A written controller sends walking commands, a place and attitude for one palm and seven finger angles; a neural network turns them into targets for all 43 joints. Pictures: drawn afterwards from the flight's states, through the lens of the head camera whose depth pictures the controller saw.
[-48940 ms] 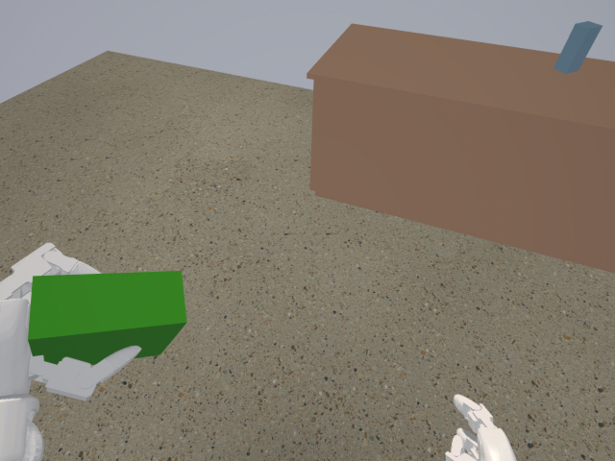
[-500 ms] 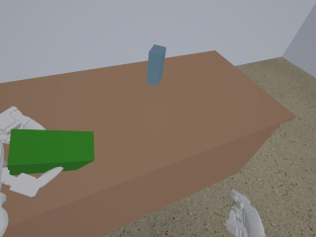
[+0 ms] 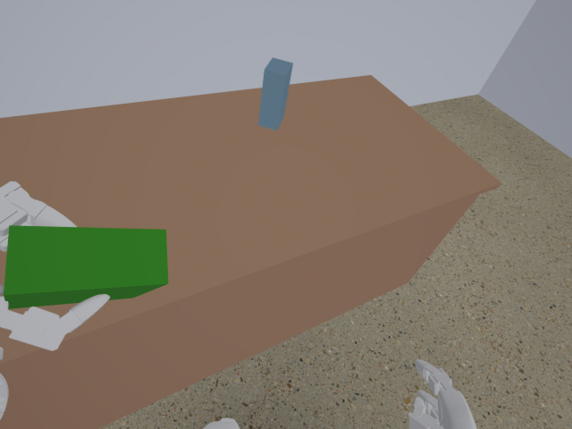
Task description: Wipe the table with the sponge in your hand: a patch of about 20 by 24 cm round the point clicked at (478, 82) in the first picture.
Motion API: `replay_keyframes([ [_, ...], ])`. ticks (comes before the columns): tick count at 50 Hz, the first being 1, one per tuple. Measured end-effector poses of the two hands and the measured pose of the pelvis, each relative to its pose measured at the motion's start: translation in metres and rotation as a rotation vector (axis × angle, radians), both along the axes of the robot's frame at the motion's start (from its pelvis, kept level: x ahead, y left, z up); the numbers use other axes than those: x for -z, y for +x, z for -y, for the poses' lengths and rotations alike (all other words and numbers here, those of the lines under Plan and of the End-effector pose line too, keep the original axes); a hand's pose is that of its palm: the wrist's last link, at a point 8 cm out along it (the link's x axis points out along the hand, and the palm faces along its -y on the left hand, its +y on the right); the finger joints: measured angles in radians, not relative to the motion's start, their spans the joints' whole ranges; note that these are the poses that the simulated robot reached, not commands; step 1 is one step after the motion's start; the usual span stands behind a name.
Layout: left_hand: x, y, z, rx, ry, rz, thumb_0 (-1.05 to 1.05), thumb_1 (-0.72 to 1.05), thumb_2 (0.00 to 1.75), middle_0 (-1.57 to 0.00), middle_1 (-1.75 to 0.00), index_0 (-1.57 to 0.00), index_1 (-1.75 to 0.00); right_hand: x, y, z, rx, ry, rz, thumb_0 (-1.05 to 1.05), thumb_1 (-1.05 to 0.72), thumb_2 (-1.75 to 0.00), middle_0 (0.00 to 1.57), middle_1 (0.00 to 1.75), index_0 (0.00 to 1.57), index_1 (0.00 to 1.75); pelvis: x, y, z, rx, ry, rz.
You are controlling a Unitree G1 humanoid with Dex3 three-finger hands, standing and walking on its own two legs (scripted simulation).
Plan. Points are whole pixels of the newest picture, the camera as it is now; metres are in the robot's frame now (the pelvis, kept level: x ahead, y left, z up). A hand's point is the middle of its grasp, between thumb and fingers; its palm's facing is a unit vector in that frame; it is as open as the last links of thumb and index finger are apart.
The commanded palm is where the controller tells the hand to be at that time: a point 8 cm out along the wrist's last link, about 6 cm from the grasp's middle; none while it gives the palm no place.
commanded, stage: step back with the hand held close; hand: left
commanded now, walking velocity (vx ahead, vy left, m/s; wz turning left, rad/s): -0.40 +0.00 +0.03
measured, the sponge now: (107, 269) +0.23 +0.22 +0.15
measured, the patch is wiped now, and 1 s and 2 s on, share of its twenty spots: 1.00 1.00 1.00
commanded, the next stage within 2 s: stop stepping back and stand still in 0.16 s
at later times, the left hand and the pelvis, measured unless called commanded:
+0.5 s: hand out of the picture +0.05 +0.28 +0.17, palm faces +0.41 -0.86 -0.31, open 9.7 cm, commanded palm -0.01 +0.30 +0.19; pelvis -0.17 +0.02 -0.02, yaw +0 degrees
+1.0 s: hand out of the picture -0.09 +0.27 +0.17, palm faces +0.38 -0.87 -0.32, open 9.7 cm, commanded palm -0.13 +0.31 +0.19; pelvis -0.29 +0.03 -0.03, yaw -1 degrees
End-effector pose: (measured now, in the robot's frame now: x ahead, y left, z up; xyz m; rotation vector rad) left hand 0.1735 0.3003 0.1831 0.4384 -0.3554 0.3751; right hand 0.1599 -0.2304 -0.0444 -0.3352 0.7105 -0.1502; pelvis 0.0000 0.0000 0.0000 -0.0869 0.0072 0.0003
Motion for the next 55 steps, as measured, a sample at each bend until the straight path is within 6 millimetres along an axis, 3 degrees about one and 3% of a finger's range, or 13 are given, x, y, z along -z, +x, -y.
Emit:
replay_keyframes([
  [7,-0.011,-0.036,0.018,0.070,-0.024,0.039,-0.01,-0.50,1.09,-0.77,-1.36,-0.78,-1.39,-0.002,-0.042,-0.017,-0.023,0.046,0.016,0.01,-0.90,-0.90,0.20,0.30,0.21,0.30,-0.006,-0.040,0.001,0.003,-0.017,-0.010],
  [14,-0.017,-0.093,0.029,0.121,0.028,0.071,-0.01,-0.50,1.09,-0.77,-1.36,-0.78,-1.39,0.016,-0.093,-0.009,0.004,0.084,0.027,0.01,-0.90,-0.90,0.21,0.30,0.21,0.30,0.004,-0.091,0.003,0.009,-0.025,0.031],
  [19,-0.013,-0.126,0.014,0.118,-0.040,0.112,-0.01,-0.50,1.09,-0.78,-1.36,-0.78,-1.39,0.003,-0.141,-0.003,0.055,0.040,-0.013,0.01,-0.90,-0.90,0.21,0.30,0.21,0.30,-0.001,-0.117,-0.003,0.002,0.025,0.016],
  [25,0.006,-0.159,-0.017,0.048,-0.003,0.081,-0.01,-0.50,1.09,-0.78,-1.36,-0.78,-1.39,0.005,-0.180,0.000,0.092,-0.008,0.064,0.01,-0.90,-0.90,0.20,0.30,0.20,0.30,0.019,-0.170,-0.024,0.003,0.061,0.001],
  [33,0.008,-0.217,-0.008,0.075,0.010,-0.029,-0.01,-0.50,1.09,-0.78,-1.36,-0.78,-1.39,0.020,-0.246,-0.026,0.060,0.109,0.023,0.01,-0.90,-0.90,0.20,0.30,0.20,0.30,0.007,-0.209,-0.025,0.010,0.063,0.031],
  [40,0.008,-0.254,-0.008,0.035,0.015,0.021,-0.01,-0.50,1.09,-0.78,-1.36,-0.78,-1.39,0.051,-0.275,-0.030,0.008,0.135,-0.042,0.01,-0.90,-0.90,0.20,0.30,0.20,0.30,0.021,-0.246,-0.019,-0.022,0.008,0.060],
  [49,0.012,-0.294,-0.011,0.093,0.000,0.097,-0.01,-0.50,1.09,-0.78,-1.36,-0.78,-1.39,0.026,-0.299,-0.026,0.040,0.050,0.083,0.01,-0.90,-0.90,0.20,0.30,0.20,0.30,0.032,-0.291,-0.028,0.001,0.071,-0.006],
  [55,-0.002,-0.307,-0.020,0.046,0.017,0.039,-0.01,-0.50,1.09,-0.78,-1.36,-0.78,-1.39,0.020,-0.331,-0.035,0.069,0.133,0.095,0.01,-0.90,-0.90,0.20,0.30,0.20,0.30,0.011,-0.304,-0.030,0.004,0.090,0.026],
])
